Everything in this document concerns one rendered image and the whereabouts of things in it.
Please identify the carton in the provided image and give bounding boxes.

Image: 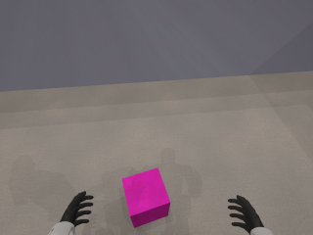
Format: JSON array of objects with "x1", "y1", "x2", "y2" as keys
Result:
[{"x1": 121, "y1": 168, "x2": 171, "y2": 228}]

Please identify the left robot forearm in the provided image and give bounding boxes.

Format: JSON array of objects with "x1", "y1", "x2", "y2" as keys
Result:
[{"x1": 47, "y1": 221, "x2": 75, "y2": 235}]

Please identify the right robot hand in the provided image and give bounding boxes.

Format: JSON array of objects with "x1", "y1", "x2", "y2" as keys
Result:
[{"x1": 228, "y1": 195, "x2": 264, "y2": 235}]

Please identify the left robot hand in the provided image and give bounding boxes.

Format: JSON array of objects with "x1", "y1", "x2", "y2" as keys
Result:
[{"x1": 60, "y1": 191, "x2": 94, "y2": 227}]

